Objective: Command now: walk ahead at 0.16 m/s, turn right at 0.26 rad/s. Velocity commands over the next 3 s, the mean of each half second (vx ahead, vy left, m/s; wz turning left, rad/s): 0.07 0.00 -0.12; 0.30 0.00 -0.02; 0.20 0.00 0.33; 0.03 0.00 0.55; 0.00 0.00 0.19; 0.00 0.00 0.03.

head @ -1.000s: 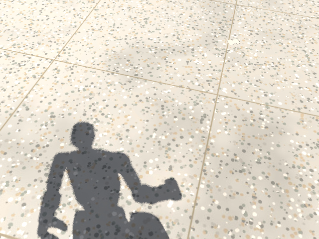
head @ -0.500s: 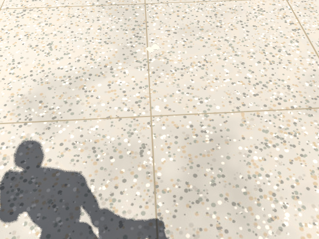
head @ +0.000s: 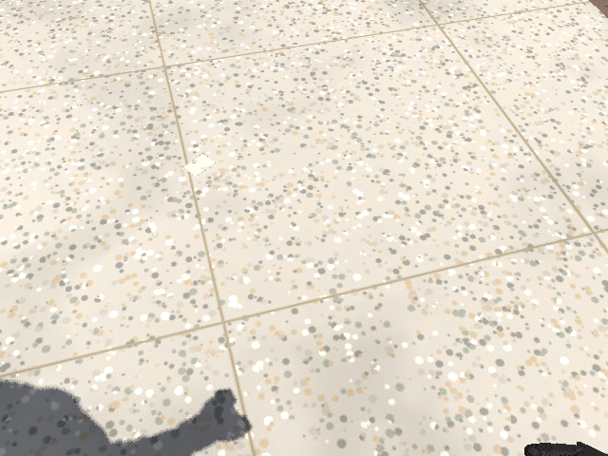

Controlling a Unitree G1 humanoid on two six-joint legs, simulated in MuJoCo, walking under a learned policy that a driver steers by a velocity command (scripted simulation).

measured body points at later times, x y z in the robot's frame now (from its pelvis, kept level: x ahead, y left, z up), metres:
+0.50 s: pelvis +0.07 -0.01 +0.01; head +0.08 -0.02 +0.46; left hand +0.22 +0.23 -0.10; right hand +0.18 -0.27 -0.12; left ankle +0.10 +0.11 -0.73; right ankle +0.06 -0.14 -0.73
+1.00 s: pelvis +0.21 -0.01 +0.02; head +0.24 +0.00 +0.46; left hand +0.43 +0.23 -0.07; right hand +0.15 -0.26 -0.12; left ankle +0.10 +0.11 -0.73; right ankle +0.34 -0.15 -0.68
